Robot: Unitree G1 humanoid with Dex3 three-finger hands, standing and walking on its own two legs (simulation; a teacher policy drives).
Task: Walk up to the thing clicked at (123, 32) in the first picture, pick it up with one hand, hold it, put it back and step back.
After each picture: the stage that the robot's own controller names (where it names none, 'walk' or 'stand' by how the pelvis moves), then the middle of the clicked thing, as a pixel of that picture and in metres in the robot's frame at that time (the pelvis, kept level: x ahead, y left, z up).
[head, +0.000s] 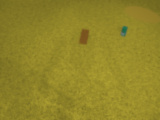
stand; (124, 31) +1.65 -0.55 -0.72
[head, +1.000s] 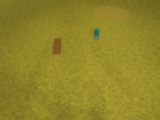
walk; (96, 34) +1.61 -0.08 -0.70
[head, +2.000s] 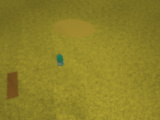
walk; (60, 60) +1.11 +0.27 -0.71
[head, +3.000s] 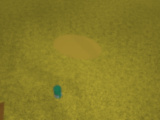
walk; (57, 92) +0.70 +0.21 -0.70
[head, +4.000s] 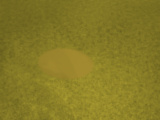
walk; out of the picture +0.40 +0.23 -0.70
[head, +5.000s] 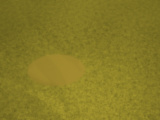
stand; out of the picture +0.31 +0.25 -0.71
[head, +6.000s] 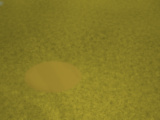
walk; out of the picture +0.31 +0.28 -0.72
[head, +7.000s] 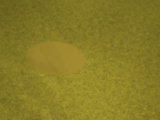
stand; out of the picture +0.31 +0.24 -0.69
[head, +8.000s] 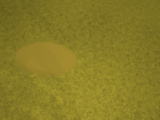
stand; out of the picture +0.32 +0.28 -0.67
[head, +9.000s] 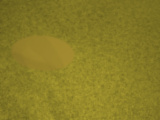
walk; out of the picture +0.30 +0.26 -0.68
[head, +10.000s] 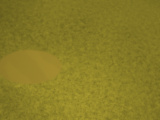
stand; out of the picture +0.28 +0.27 -0.69
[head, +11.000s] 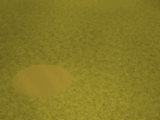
stand; out of the picture +0.25 +0.28 -0.72
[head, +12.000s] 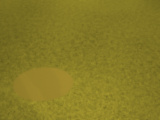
stand; out of the picture +0.24 +0.28 -0.72
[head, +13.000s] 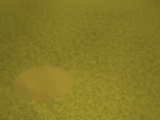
stand; out of the picture +0.22 +0.29 -0.72
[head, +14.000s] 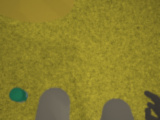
go down; (19, 95) +0.28 +0.32 -0.42
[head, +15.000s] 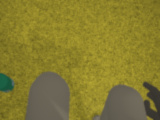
go down; (3, 83) +0.28 +0.35 -0.30
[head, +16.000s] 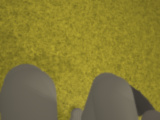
close in; out of the picture +0.24 +0.36 -0.23
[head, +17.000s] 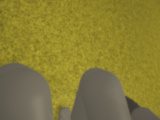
close; out of the picture +0.25 +0.36 -0.19
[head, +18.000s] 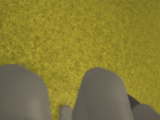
lift; out of the picture +0.27 +0.38 -0.20
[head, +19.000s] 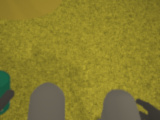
lift; out of the picture +0.27 +0.28 -0.03
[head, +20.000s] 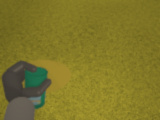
hold; (35, 87) +0.32 +0.16 +0.05
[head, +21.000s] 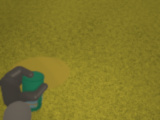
hold; (32, 91) +0.32 +0.18 +0.01
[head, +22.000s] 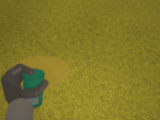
hold; (33, 88) +0.33 +0.18 +0.01
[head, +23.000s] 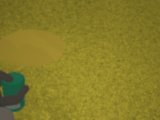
crouch; (14, 92) +0.32 +0.23 -0.05
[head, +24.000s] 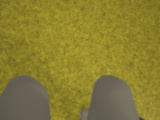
lower; out of the picture +0.34 +0.35 -0.13
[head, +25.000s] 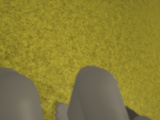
lower; out of the picture +0.30 +0.38 -0.21
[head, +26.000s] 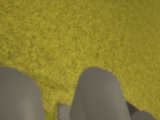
lower; out of the picture +0.29 +0.39 -0.21
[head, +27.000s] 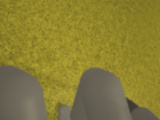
lower; out of the picture +0.28 +0.39 -0.20
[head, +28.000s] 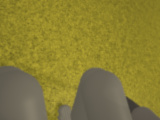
lower; out of the picture +0.28 +0.38 -0.20
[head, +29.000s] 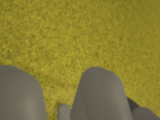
open; out of the picture +0.28 +0.38 -0.20
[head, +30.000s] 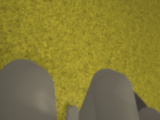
stand; out of the picture +0.35 +0.36 -0.24
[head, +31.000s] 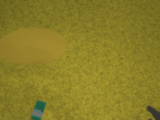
stand; (38, 110) +0.38 +0.26 -0.59
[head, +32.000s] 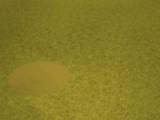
stand; out of the picture +0.35 +0.24 -0.69
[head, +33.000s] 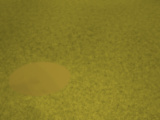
stand; out of the picture +0.35 +0.23 -0.69
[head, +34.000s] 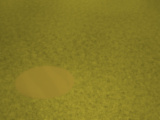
stand; out of the picture +0.35 +0.21 -0.74
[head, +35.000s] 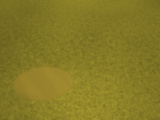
stand; out of the picture +0.35 +0.22 -0.75
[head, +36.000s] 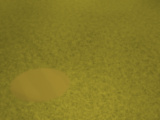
stand; out of the picture +0.33 +0.22 -0.75
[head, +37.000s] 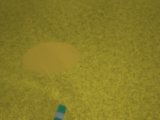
walk; (60, 113) +0.43 +0.23 -0.72
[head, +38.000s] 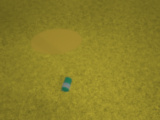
walk; (66, 84) +0.71 +0.19 -0.73
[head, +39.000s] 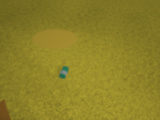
stand; (64, 72) +1.00 +0.16 -0.73
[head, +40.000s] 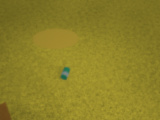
stand; (65, 73) +0.96 +0.15 -0.75
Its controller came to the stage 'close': yes
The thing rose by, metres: 0.71
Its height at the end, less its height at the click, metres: -0.02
